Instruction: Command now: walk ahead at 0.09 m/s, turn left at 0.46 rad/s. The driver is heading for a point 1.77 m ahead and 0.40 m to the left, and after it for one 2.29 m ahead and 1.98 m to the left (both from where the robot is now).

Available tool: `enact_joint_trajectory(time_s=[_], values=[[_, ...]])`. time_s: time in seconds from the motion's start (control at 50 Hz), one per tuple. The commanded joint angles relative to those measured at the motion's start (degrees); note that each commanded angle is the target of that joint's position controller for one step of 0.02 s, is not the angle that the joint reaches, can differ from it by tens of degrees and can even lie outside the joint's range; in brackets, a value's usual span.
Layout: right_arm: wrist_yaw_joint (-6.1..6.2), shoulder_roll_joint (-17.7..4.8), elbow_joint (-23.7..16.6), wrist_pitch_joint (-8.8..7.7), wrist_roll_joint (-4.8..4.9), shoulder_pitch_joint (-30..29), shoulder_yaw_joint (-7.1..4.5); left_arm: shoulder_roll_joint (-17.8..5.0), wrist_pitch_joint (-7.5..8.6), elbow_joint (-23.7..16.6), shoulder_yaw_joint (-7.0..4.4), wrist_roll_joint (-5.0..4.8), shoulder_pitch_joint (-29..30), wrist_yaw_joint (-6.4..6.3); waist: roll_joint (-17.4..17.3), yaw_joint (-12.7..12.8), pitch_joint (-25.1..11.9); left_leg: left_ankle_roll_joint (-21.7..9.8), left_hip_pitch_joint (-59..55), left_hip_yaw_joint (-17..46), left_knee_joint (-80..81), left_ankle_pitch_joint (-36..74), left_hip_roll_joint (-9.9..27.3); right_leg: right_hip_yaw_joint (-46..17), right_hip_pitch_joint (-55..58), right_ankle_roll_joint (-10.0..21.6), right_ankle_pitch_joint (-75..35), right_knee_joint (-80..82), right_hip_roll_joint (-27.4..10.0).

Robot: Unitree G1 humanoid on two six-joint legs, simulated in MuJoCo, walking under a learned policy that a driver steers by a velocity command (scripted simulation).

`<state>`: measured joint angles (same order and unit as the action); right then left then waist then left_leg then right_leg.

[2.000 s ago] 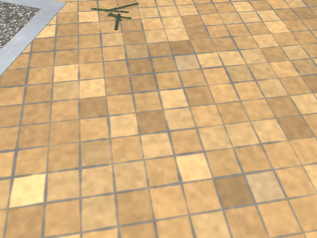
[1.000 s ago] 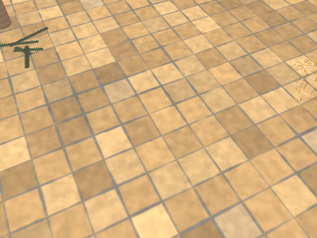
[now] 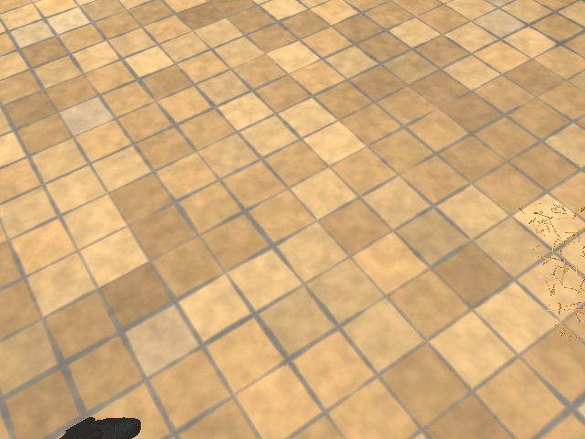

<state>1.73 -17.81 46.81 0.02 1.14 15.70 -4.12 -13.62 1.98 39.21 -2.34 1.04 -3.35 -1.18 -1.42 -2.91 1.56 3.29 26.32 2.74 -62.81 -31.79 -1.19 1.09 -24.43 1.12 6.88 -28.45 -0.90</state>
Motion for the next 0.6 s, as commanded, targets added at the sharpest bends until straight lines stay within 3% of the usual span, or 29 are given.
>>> enact_joint_trajectory(time_s=[0.02,0.06,0.12,0.18,0.22,0.26,0.28,0.3,0.32,0.34,0.36,0.38,0.4,0.44,0.52,0.6], values=[[0.94,-4.9,-3.6,2.52,-0.18,4.3,-1.79,-8.5,-0.39,-2.0,-2.55,0.69,-0.9,-0.35,10.1,1.1,-7.0,1.9,6.5,-0.4,-6.4,5.1,4.1,-11.5,10.2,11.9,-8.6,12.2,-15.0],[0.84,-3.5,-5.0,2.89,-0.27,3.3,-1.64,-8.5,-0.22,-1.4,-2.74,0.83,-0.3,-0.64,10.2,0.8,-6.4,1.7,4.6,-1.5,-2.2,7.9,4.3,-7.6,8.4,12.4,-7.3,13.6,-14.6],[-0.07,-2.3,-7.3,2.80,-0.62,-0.1,-1.00,-9.5,-0.37,-0.7,-3.21,0.24,-0.1,-1.21,9.3,1.7,-7.6,0.7,1.4,-2.2,7.2,11.2,5.5,-4.5,9.6,12.9,-8.1,13.5,-15.7],[-1.26,-3.4,-8.9,2.85,-0.53,-2.0,-1.03,-11.3,-0.94,0.0,-3.87,-0.32,-0.5,-1.12,9.7,2.4,-8.3,-0.7,-2.9,-4.0,14.2,12.5,5.1,-2.9,10.6,12.5,-7.8,12.8,-17.3],[-1.96,-4.2,-9.6,3.09,-0.52,-2.3,-1.39,-12.2,-1.29,0.6,-4.20,-1.06,-1.1,-0.86,9.8,2.2,-8.1,-2.3,-5.4,-5.1,19.4,12.7,4.5,-2.4,11.9,11.2,-6.3,11.2,-18.1],[-2.42,-4.4,-8.9,3.17,-0.74,0.4,-1.87,-12.2,-1.78,1.3,-4.29,-2.13,-0.9,-0.80,8.6,0.4,-7.9,-4.9,-11.8,-7.2,29.4,18.2,2.4,0.1,10.5,7.7,-1.9,6.6,-16.8],[-2.15,-5.9,-8.4,3.18,-1.07,2.2,-2.55,-10.5,-2.08,2.5,-4.00,-2.20,-3.4,-0.69,5.6,0.3,-7.1,-6.8,-16.3,-5.2,34.6,21.9,1.9,2.7,7.0,4.0,3.4,1.4,-14.5],[-1.18,-11.4,-9.1,3.09,-1.20,3.1,-3.99,-7.2,-2.32,2.5,-3.26,-0.79,-5.3,-0.27,-8.9,1.9,-5.3,-11.5,-21.9,11.4,42.0,35.1,12.9,9.3,-3.8,-2.1,15.3,-14.2,-7.8],[-1.02,-16.6,-11.4,2.60,-2.42,1.5,-4.59,-7.2,-2.06,-1.1,-3.12,0.37,-1.3,-0.64,-18.6,1.2,-3.2,-22.3,-21.1,28.1,44.8,42.1,24.1,5.7,-17.2,-5.3,31.2,-26.9,0.6],[-1.38,-13.7,-11.7,1.26,-3.56,1.8,-3.92,-9.6,-1.94,-1.6,-3.84,0.07,2.7,-0.96,-11.5,-1.4,-5.5,-23.5,-19.1,26.2,45.7,38.3,22.5,-2.1,-17.1,-4.4,30.3,-35.2,0.1],[-1.37,-12.5,-11.8,0.22,-3.22,-0.6,-3.46,-9.9,-2.11,-1.2,-4.20,-0.89,1.7,-1.11,-9.4,0.8,-5.1,-20.3,-18.2,21.5,45.2,35.7,19.3,-4.0,-17.3,-3.4,24.8,-37.1,-0.5],[-1.11,-10.9,-12.4,-0.10,-1.95,-4.0,-3.17,-10.0,-2.35,0.4,-4.52,-0.73,-0.6,-1.60,-6.3,2.5,-5.1,-17.0,-17.9,18.1,44.4,32.7,16.3,-4.6,-17.0,-3.3,20.1,-36.6,-1.2],[-0.81,-9.2,-12.9,-0.02,-0.96,-6.2,-2.56,-10.6,-2.55,1.0,-4.79,-0.25,-1.5,-1.98,-6.6,3.2,-5.2,-15.5,-17.2,16.5,44.0,33.8,15.3,-4.8,-16.3,-3.6,17.2,-36.3,-1.3],[-0.24,-8.0,-13.5,0.28,-1.17,-6.3,-1.92,-9.8,-2.28,1.2,-4.77,-0.30,-2.8,-1.74,-6.3,4.0,-7.1,-15.5,-16.0,14.7,43.3,38.2,13.3,-4.5,-12.6,-4.4,13.8,-37.6,0.1],[0.46,-7.7,-13.7,0.54,-1.00,-4.8,-1.89,-7.6,-1.86,1.0,-3.64,-0.95,-1.8,-1.15,-6.1,2.6,-8.1,-15.4,-20.1,14.0,42.1,37.5,12.3,-4.6,-10.8,-5.4,10.9,-26.0,0.2],[0.01,-8.3,-13.7,1.14,-1.64,-4.9,-1.88,-7.6,-1.74,0.7,-3.09,-1.33,-1.3,-0.12,-7.8,1.3,-7.1,-16.6,-16.4,15.7,41.7,34.1,12.6,-3.6,-2.5,-5.4,13.3,-16.9,0.1]])
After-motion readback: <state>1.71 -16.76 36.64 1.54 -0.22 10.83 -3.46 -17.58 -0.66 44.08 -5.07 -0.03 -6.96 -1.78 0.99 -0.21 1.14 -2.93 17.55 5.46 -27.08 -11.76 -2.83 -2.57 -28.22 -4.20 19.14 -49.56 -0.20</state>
